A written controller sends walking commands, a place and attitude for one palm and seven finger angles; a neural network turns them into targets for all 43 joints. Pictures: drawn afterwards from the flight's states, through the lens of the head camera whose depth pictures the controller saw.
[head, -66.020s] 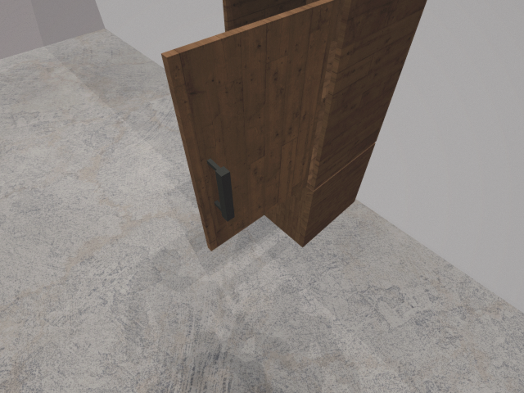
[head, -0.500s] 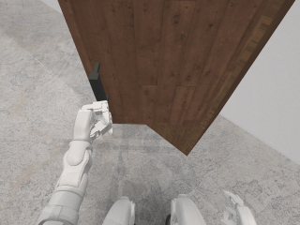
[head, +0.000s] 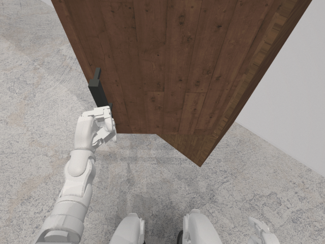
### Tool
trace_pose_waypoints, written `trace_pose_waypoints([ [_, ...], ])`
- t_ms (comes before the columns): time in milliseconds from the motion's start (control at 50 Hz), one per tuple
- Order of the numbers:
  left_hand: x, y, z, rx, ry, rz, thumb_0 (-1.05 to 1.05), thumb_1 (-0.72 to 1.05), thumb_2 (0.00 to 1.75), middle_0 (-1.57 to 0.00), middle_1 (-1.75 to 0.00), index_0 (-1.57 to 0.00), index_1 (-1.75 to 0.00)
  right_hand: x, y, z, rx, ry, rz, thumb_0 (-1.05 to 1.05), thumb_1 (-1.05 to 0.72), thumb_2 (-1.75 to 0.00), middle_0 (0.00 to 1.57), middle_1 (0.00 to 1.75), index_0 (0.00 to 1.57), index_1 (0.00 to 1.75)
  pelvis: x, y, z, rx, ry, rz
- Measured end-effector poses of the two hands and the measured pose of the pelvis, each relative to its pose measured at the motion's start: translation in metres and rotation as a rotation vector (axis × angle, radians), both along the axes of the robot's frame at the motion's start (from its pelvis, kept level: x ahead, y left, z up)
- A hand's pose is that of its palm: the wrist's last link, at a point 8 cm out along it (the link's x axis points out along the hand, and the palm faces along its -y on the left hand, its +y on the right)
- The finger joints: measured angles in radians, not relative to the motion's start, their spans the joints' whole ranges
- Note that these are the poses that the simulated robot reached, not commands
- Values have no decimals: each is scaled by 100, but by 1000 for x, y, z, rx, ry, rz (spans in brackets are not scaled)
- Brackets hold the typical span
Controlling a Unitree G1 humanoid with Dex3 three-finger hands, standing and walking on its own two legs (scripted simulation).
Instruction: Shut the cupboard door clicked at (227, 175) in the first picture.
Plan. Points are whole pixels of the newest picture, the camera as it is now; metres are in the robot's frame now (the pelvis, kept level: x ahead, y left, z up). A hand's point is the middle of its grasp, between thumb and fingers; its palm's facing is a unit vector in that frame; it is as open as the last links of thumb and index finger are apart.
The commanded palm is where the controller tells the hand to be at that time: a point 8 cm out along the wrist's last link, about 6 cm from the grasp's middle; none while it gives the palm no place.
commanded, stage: push the door shut along its arc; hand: left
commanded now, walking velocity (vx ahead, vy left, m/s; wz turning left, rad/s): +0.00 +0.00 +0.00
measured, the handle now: (103, 97) +0.48 +0.17 +0.03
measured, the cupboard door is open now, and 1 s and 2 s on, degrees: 39 27 16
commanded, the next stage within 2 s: pull the fist back off the door in 1.92 s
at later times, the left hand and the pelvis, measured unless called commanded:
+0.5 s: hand (117, 112) +0.43 +0.13 +0.04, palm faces -0.14 -0.99 -0.04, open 3.1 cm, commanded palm +0.42 +0.17 +0.04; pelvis -0.01 +0.00 -0.01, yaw +0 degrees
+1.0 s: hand (125, 95) +0.48 +0.11 +0.04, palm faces -0.27 -0.96 -0.03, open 3.1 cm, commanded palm +0.48 +0.15 +0.04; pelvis -0.02 +0.01 -0.02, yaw -1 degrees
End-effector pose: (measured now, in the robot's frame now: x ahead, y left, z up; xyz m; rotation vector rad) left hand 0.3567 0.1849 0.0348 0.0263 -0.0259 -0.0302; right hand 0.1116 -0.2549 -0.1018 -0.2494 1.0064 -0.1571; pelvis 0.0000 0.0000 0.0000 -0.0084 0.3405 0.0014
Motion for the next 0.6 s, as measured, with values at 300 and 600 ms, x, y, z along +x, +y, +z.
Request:
trace_pose_waypoints([
  [300, 28, -3, 4, 13, -2, -56, 2, 90, 90, -130, -150, -130, -150, 2, 3, -4, 3, -29, 1, 1, -91, -90, 20, 30, 20, 30, -7, -1, -5, -1, 10, 4],
  [600, 69, -5, 3, 18, 31, -135, 2, 90, 90, -131, -150, -130, -150, -60, -3, -18, -15, 127, -73, 1, -91, -90, 20, 30, 20, 30, -13, 6, -13, -8, 45, 2],
])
